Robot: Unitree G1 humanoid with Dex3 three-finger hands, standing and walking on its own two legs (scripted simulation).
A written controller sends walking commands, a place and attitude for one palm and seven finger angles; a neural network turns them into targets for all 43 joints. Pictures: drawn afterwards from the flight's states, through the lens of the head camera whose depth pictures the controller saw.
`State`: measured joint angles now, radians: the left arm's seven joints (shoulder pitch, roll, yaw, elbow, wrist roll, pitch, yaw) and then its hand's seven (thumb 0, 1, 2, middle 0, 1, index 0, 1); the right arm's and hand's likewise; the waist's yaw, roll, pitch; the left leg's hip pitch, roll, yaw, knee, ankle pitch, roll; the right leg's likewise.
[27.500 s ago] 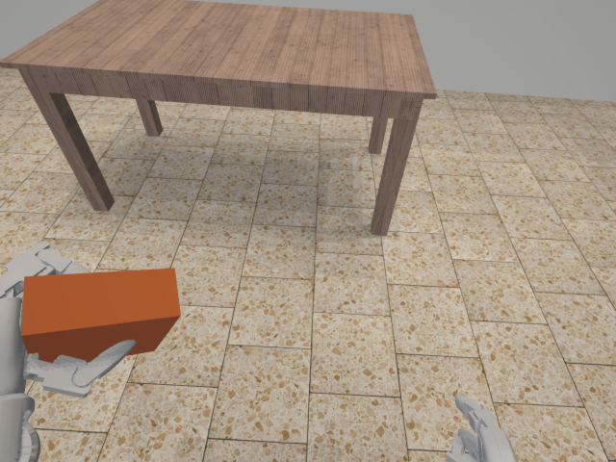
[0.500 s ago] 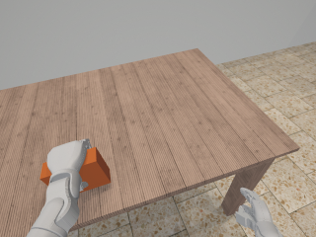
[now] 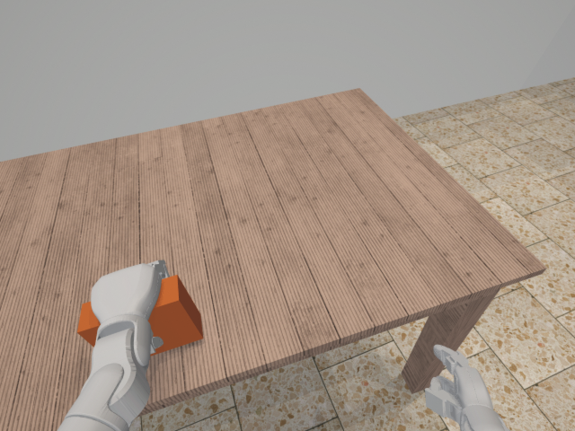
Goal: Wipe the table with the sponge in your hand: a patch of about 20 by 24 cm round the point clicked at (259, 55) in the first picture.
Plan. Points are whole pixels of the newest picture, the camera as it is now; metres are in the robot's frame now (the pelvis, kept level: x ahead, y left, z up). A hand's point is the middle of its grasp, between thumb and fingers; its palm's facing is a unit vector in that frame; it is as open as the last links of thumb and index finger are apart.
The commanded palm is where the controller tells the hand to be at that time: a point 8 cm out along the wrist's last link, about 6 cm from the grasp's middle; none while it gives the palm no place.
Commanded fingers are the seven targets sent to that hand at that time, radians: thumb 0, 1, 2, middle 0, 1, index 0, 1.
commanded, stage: lower the sponge onto the table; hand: left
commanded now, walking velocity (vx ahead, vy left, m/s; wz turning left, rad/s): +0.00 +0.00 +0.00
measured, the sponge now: (151, 328) +0.25 +0.26 -0.02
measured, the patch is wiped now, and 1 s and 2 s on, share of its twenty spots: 0.00 0.10 0.25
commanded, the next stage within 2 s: wipe forward along the first lane in 0.44 s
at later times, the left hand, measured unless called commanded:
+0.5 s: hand (147, 313) +0.26 +0.26 +0.01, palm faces -0.06 -0.09 -0.99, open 9.3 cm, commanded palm +0.24 +0.26 +0.06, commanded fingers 0.00 0.10 1.30 -1.20 -1.60 -1.20 -1.60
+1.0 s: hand (148, 290) +0.30 +0.28 +0.01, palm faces -0.09 -0.04 -1.00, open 9.3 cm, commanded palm +0.29 +0.28 +0.04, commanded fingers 0.00 0.10 1.30 -1.20 -1.60 -1.20 -1.60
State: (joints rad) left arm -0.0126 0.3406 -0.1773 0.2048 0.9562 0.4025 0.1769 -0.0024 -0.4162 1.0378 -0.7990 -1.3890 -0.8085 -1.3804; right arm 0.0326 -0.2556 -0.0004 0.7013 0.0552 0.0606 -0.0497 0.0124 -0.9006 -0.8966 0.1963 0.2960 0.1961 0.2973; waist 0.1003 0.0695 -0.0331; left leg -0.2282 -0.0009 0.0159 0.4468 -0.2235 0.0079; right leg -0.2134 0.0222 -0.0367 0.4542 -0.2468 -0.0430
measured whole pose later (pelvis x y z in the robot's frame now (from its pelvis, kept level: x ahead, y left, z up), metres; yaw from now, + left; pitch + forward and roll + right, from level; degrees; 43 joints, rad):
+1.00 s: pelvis -0.02 -0.01 -0.01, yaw +1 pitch +5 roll +0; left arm -0.30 0.37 -0.12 0.59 0.98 0.31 0.23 0.00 -0.46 1.09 -0.81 -1.39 -0.82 -1.38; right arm 0.11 -0.27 -0.01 0.72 0.07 0.09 -0.07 0.01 -0.90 -0.90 0.20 0.30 0.20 0.30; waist 0.06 0.06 -0.07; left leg -0.41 0.01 -0.01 0.55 -0.24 0.00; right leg -0.38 0.03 -0.06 0.56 -0.26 -0.05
